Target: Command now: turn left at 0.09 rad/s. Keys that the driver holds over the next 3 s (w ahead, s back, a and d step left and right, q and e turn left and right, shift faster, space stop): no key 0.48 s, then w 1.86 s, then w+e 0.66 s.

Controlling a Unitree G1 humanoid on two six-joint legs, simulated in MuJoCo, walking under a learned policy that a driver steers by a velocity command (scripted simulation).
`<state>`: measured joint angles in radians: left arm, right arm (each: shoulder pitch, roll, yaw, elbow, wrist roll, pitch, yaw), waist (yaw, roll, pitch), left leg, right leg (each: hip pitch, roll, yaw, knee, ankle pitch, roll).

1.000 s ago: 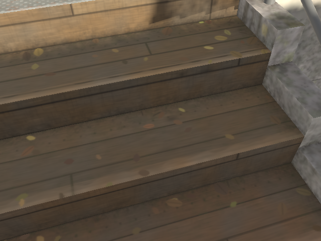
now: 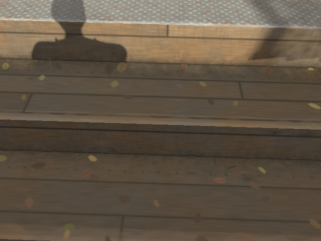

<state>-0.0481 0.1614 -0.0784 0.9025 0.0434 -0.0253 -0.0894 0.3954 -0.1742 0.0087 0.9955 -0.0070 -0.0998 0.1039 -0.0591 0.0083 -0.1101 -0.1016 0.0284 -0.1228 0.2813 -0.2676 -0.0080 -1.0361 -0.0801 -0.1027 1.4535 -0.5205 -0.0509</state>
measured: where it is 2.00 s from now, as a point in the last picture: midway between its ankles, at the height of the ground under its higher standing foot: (140, 220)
